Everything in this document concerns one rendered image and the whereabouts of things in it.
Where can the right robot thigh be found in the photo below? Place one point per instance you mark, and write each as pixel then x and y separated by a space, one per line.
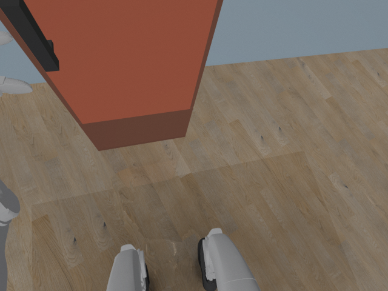
pixel 231 270

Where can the robot thigh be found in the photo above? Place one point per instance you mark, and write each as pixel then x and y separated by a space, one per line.
pixel 231 270
pixel 128 270

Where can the robot left hand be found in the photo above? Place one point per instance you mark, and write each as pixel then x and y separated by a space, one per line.
pixel 10 85

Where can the cupboard door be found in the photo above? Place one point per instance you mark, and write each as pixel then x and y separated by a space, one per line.
pixel 125 58

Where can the handle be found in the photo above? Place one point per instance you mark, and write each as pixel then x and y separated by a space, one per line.
pixel 20 17

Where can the left robot thigh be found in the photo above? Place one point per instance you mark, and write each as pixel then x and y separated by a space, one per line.
pixel 128 270

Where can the left robot upper arm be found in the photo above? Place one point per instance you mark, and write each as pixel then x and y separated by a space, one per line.
pixel 9 209

